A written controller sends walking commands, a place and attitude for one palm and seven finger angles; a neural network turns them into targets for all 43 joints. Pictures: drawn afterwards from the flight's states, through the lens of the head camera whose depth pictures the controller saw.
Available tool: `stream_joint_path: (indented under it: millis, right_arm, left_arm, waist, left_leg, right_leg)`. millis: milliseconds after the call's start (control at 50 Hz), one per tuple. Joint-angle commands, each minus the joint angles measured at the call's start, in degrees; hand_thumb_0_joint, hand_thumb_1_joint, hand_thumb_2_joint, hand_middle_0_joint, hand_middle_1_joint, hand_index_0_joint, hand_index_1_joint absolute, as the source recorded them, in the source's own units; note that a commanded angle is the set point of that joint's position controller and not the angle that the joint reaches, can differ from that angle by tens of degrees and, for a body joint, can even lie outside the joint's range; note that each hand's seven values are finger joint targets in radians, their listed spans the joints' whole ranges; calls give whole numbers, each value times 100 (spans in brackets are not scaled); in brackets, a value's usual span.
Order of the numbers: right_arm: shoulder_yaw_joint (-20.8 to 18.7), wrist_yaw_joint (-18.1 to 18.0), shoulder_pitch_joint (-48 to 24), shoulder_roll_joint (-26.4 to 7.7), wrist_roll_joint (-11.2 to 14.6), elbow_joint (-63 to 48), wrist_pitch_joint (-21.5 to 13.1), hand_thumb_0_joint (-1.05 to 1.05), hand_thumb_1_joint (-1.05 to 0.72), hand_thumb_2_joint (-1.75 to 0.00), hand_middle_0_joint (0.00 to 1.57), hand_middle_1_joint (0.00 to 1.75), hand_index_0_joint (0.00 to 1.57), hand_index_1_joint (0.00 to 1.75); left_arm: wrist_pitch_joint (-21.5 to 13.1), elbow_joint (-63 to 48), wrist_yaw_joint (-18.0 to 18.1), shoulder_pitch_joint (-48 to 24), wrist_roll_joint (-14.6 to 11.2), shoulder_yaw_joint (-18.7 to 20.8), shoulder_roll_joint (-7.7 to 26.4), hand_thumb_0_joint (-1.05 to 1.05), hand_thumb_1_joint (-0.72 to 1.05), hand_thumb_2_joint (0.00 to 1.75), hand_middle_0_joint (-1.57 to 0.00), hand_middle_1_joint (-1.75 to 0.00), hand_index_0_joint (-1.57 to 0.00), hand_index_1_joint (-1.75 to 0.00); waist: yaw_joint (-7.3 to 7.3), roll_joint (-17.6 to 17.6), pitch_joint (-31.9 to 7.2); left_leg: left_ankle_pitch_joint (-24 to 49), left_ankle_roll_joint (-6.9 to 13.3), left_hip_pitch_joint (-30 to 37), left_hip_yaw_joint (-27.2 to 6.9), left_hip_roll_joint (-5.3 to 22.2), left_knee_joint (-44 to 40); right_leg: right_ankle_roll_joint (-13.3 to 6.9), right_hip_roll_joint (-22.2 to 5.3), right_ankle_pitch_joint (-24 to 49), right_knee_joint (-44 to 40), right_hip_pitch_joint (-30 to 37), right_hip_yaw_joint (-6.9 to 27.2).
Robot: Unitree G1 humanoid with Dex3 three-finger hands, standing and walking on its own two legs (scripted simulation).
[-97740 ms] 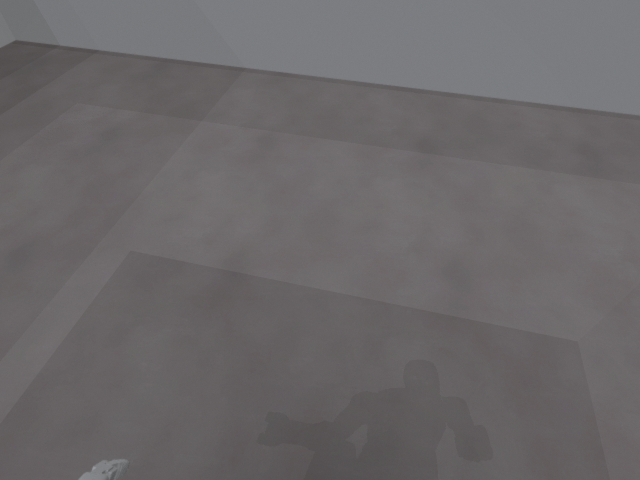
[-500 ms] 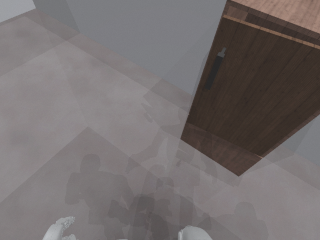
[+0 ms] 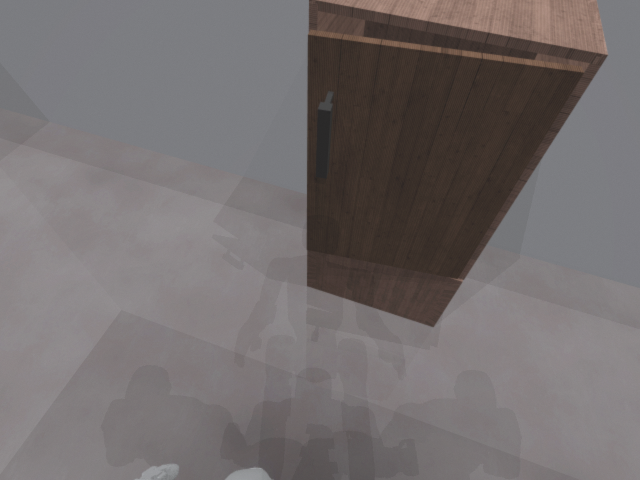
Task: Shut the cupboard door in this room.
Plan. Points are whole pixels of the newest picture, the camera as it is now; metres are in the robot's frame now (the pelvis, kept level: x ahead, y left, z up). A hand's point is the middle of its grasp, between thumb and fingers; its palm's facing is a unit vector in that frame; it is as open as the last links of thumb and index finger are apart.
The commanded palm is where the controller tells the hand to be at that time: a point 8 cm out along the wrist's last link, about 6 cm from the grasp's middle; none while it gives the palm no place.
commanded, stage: turn to face it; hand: left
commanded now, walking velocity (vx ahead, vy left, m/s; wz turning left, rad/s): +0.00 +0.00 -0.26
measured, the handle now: (325, 136) +0.68 +0.02 +0.00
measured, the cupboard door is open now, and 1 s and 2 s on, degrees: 7 7 7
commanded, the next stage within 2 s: take the last steps up to it in 0.12 s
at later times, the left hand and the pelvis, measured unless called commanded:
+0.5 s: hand out of the picture +0.08 +0.17 -0.16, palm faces -0.11 -0.97 -0.22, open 7.4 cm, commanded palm none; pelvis +0.02 -0.01 +0.01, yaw -9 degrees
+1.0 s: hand (251, 381) +0.27 +0.12 -0.16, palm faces -0.21 -0.95 -0.21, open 7.4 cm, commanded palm none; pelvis +0.15 -0.05 +0.00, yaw -12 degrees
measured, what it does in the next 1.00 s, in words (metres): walks ahead: left foot, then right foot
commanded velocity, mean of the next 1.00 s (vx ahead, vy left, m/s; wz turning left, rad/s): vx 0.18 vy -0.05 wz -0.11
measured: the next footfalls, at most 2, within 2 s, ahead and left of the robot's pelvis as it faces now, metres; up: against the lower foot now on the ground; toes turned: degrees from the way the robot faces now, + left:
left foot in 0.02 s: +0.06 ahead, +0.12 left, +0.00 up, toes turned +2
right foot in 0.36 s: +0.01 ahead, -0.12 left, +0.00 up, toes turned -10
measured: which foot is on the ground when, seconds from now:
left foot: up 0.00-0.00, down 0.02-0.38, up 0.40-0.66, down 0.68-1.00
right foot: down 0.00-0.04, up 0.06-0.34, down 0.36-0.68, up 0.70-1.00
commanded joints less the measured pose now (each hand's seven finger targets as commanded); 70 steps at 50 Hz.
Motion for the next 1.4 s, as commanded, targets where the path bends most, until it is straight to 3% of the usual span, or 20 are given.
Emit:
stream_joint_path:
  millis: [0,40,120,200,300,340,380,460,620,660,740,820,940,1000,1020,1080,1120,1240,1320,1380]
  right_arm:
    - [-224,-115,874,-1203,-124,-155,-261,0,-90,-90,20,30,20,30]
    - [-230,-163,757,-1327,-185,-215,-263,0,-90,-90,20,30,20,30]
    - [-99,-203,282,-856,-162,-246,-286,0,-90,-90,20,30,20,30]
    - [-161,-192,562,-867,-152,33,-237,0,-90,-90,20,30,20,30]
    - [-246,-120,419,-984,-123,179,-156,0,-90,-90,20,30,20,30]
    - [-142,-33,282,-454,-50,52,-197,0,-90,-90,20,30,20,30]
    - [-135,18,-422,-493,-111,-207,-185,0,-90,-90,20,30,20,30]
    - [-138,116,68,-369,-135,102,-269,0,-90,-90,20,30,20,30]
    - [-74,53,1104,-355,-132,503,-505,0,-90,-90,20,30,20,30]
    - [-266,-71,2124,-1307,-249,680,-520,0,-90,-90,20,30,20,30]
    - [-84,-135,1253,-679,-189,444,-516,0,-90,-90,20,30,20,30]
    - [-58,-129,979,-592,-177,523,-546,0,-90,-90,20,30,20,30]
    - [-144,-39,804,-493,-127,701,-384,0,-90,-90,20,30,20,30]
    - [-25,44,805,87,-61,491,-376,0,-90,-90,20,30,20,30]
    - [-43,-5,595,-54,-80,487,-338,0,-90,-90,20,30,20,30]
    - [53,-91,791,115,19,779,-304,0,-90,-90,20,30,20,30]
    - [80,-88,805,181,49,837,-199,0,-90,-90,20,30,20,30]
    - [-84,-72,638,-192,-22,641,-65,0,-90,-90,20,30,20,30]
    - [-179,-151,480,-791,-64,400,-116,0,-90,-90,20,30,20,30]
    - [-207,-226,195,-862,-133,241,-95,0,-90,-90,20,30,20,30]
  left_arm:
    - [-67,-510,22,61,-129,263,593,0,90,90,-20,-30,-20,-30]
    - [-42,-518,21,-87,-41,277,651,0,90,90,-20,-30,-20,-30]
    - [-59,-219,-91,104,-54,281,516,0,90,90,-20,-30,-20,-30]
    - [-52,-171,-78,-26,-72,193,347,0,90,90,-20,-30,-20,-30]
    - [-116,152,-145,589,-19,221,436,0,90,90,-20,-30,-20,-30]
    - [-230,287,-68,1061,49,341,1064,0,90,90,-20,-30,-20,-30]
    - [-337,407,31,1273,-25,354,1181,0,90,90,-20,-30,-20,-30]
    - [-489,368,68,658,-16,212,698,0,90,90,-20,-30,-20,-30]
    - [-492,710,16,675,-83,212,592,0,90,90,-20,-30,-20,-30]
    - [-467,525,-52,867,-112,115,177,0,90,90,-20,-30,-20,-30]
    - [-423,438,-139,206,-2,160,331,0,90,90,-20,-30,-20,-30]
    - [-356,544,-151,424,-48,96,11,0,90,90,-20,-30,-20,-30]
    - [-405,685,-108,728,-19,141,189,0,90,90,-20,-30,-20,-30]
    - [-515,911,6,1522,-10,300,1077,0,90,90,-20,-30,-20,-30]
    - [-574,920,61,1465,-52,269,966,0,90,90,-20,-30,-20,-30]
    - [-579,761,192,546,-28,85,533,0,90,90,-20,-30,-20,-30]
    - [-534,719,229,400,-45,60,593,0,90,90,-20,-30,-20,-30]
    - [-292,607,304,342,-72,200,718,0,90,90,-20,-30,-20,-30]
    - [-144,301,322,418,-104,117,403,0,90,90,-20,-30,-20,-30]
    - [-92,233,287,281,-121,164,424,0,90,90,-20,-30,-20,-30]
  waist:
    - [-144,1505,-763]
    - [-178,1805,-591]
    - [75,1032,-653]
    - [-85,1069,-708]
    - [127,723,-597]
    - [413,-1000,-376]
    - [547,-1447,139]
    - [49,-774,72]
    - [-339,18,-293]
    - [-574,1962,-701]
    - [-229,900,102]
    - [10,823,-356]
    - [248,407,-209]
    - [535,-1534,-334]
    - [540,-1735,-363]
    - [106,-720,-604]
    - [39,-667,-794]
    - [31,-637,-600]
    - [35,1413,-831]
    - [20,1091,-931]
  left_leg:
    - [1160,739,1691,-1739,1530,-2391]
    - [1237,1434,936,-2446,2279,-2811]
    - [2667,1180,1327,-800,1438,-2354]
    - [2949,1233,1494,-538,1477,-2189]
    - [-489,812,466,-333,1281,-2056]
    - [-1478,325,-1300,550,277,-350]
    - [-1116,287,-1960,-89,86,1592]
    - [-142,226,-1370,7,274,1486]
    - [920,292,1554,240,29,-1542]
    - [113,1199,2722,-2792,2184,-2770]
    - [-204,1307,934,-2025,1938,-3298]
    - [1091,1193,1034,-629,1417,-3031]
    - [32,858,327,-130,1006,-2268]
    - [-1428,356,-1095,697,-182,199]
    - [-1394,360,-1080,159,-20,914]
    - [-885,228,-341,-199,160,689]
    - [-482,180,99,-71,1,182]
    - [1959,270,736,-96,89,-1328]
    - [6205,1413,1495,-1423,1648,-1875]
    - [6334,1777,1945,-1391,1722,-1691]
  right_leg:
    - [-140,139,-663,719,-1238,129]
    - [-50,105,-1844,2669,-1313,6]
    - [114,-124,-1022,2786,-1247,-221]
    - [81,-95,-1078,1458,-667,-519]
    - [-122,78,-151,-658,863,-820]
    - [-775,-1297,-1642,-1941,1926,1297]
    - [-1485,-2006,-2084,-2649,1190,2562]
    - [-1322,-1412,-124,-2166,992,853]
    - [-867,-833,40,-789,-3,124]
    - [-390,211,-1718,2003,-1645,-746]
    - [-325,-509,-761,3230,-1746,-138]
    - [-189,-436,-392,1615,-848,-491]
    - [-140,-66,467,-318,744,-963]
    - [-992,-1944,-169,-1896,1854,1662]
    - [-1174,-2098,1175,-2011,1644,1985]
    - [-1246,-1851,5087,-1091,1455,584]
    - [-1076,-1665,5522,-933,1301,128]
    - [-741,-1449,4381,-318,964,5]
    - [-37,-174,-991,1187,-13,-645]
    - [-65,-48,-1922,2345,-707,-73]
